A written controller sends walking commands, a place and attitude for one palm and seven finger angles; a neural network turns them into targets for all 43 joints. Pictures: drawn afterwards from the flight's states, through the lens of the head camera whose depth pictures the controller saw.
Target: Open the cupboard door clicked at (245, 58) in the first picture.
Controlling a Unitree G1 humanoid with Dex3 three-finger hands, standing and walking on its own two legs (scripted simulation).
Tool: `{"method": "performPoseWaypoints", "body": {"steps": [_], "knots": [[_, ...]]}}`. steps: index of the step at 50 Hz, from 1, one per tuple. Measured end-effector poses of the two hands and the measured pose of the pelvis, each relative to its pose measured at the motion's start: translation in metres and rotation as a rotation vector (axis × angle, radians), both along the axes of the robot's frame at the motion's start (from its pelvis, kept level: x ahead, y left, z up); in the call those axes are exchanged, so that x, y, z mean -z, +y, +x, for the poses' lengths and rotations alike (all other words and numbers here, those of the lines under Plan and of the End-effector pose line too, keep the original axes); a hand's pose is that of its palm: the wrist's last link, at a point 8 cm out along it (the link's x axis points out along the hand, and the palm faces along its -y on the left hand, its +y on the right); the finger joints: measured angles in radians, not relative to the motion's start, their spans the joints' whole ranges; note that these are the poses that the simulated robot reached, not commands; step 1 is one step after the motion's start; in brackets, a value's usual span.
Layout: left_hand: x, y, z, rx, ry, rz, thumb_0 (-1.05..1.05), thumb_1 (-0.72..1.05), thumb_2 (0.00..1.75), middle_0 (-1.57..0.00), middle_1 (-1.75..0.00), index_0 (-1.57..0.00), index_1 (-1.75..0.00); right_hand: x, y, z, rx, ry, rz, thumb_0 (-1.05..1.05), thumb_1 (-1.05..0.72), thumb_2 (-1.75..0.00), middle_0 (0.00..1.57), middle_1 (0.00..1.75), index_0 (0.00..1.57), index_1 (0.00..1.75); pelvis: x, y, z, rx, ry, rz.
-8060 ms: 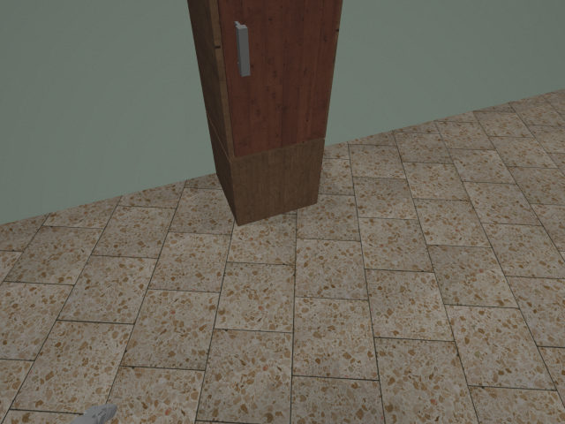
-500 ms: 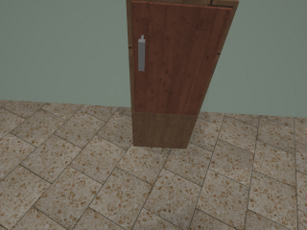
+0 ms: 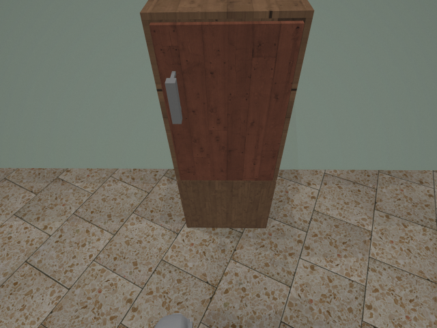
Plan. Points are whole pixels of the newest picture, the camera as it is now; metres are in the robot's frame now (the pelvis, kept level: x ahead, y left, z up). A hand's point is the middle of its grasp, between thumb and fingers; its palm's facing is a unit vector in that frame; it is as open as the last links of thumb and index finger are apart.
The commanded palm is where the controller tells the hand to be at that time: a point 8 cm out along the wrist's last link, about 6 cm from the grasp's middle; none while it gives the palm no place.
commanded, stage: take the last steps up to it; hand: left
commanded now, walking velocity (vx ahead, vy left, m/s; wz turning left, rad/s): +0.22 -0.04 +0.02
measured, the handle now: (175, 97) +0.69 +0.16 +0.06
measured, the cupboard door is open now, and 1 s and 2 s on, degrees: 0 0 0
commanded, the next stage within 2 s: come to a stop and stand still in 0.14 s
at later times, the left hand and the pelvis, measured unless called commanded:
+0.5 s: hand (133, 323) +0.18 +0.21 -0.18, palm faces +0.06 -0.98 -0.20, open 7.3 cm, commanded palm none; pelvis +0.13 +0.02 -0.01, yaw -1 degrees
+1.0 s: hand out of the picture +0.15 +0.15 -0.15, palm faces +0.07 -0.96 -0.28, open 7.3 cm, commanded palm none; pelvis +0.11 -0.04 +0.00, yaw -1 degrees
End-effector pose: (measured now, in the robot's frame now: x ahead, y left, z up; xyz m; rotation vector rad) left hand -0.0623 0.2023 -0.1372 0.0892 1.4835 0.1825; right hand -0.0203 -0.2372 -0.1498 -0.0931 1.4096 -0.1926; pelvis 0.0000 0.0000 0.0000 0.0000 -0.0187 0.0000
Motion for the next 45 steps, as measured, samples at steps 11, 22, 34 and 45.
{"method": "performPoseWaypoints", "body": {"steps": [11, 22, 34, 45], "knots": [[0.020, -0.005, 0.016, -0.091, 0.182, -0.081, 0.01, 0.91, 0.90, -0.20, -0.30, -0.21, -0.30, 0.007, 0.045, 0.190, -0.134, -0.217, -0.005, 0.00, -0.92, -0.90, 0.19, 0.30, 0.19, 0.30, 0.022, 0.026, 0.085, 0.000, 0.013, -0.017], [0.023, 0.047, 0.188, 0.024, -0.083, 0.007, 0.01, 0.91, 0.90, -0.20, -0.30, -0.20, -0.30, -0.015, 0.045, 0.235, -0.067, -0.270, -0.064, -0.04, -0.96, -0.90, 0.20, 0.30, 0.20, 0.30, 0.008, 0.031, 0.126, 0.028, -0.018, 0.004], [0.000, 0.029, 0.273, 0.120, -0.299, 0.142, 0.00, 0.91, 0.90, -0.19, -0.30, -0.20, -0.30, 0.018, -0.022, 0.204, -0.014, -0.164, -0.017, -0.01, -0.92, -0.90, 0.20, 0.30, 0.20, 0.30, 0.022, -0.022, 0.128, 0.038, -0.014, 0.028], [-0.019, -0.009, 0.230, 0.089, -0.238, 0.130, 0.01, 0.91, 0.90, -0.20, -0.30, -0.21, -0.30, 0.016, -0.045, 0.150, -0.020, -0.032, 0.030, 0.00, -0.91, -0.90, 0.19, 0.30, 0.20, 0.30, 0.004, -0.040, 0.112, 0.018, 0.007, 0.055]]}}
